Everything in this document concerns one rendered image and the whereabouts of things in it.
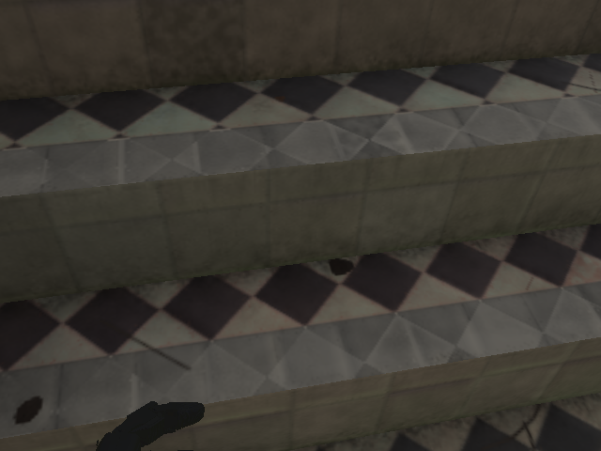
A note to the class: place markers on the robot left hand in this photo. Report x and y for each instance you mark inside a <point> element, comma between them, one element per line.
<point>150,422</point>

